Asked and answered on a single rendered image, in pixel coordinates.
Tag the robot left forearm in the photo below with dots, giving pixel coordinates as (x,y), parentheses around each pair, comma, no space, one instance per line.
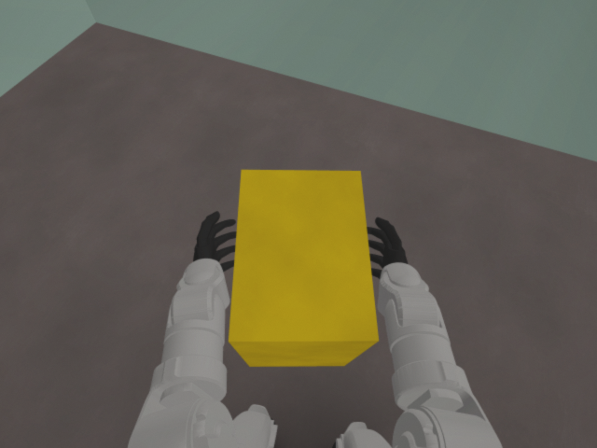
(192,359)

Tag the left robot hand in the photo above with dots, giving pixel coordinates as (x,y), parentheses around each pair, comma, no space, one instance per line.
(207,244)

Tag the right robot upper arm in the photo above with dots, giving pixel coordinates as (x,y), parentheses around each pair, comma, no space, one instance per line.
(427,427)

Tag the carton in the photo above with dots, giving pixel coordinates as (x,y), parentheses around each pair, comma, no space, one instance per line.
(302,291)

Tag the right robot hand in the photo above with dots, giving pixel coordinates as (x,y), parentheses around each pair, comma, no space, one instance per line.
(391,246)

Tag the left robot upper arm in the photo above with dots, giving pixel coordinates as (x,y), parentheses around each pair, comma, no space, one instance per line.
(199,423)

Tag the robot shin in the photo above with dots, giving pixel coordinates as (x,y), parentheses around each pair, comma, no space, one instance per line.
(356,425)
(259,409)

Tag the robot right forearm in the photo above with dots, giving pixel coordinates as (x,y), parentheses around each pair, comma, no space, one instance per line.
(425,370)

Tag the right robot shin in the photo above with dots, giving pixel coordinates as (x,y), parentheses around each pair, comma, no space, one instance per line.
(356,425)

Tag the left robot shin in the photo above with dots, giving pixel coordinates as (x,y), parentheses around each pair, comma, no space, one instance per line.
(259,409)

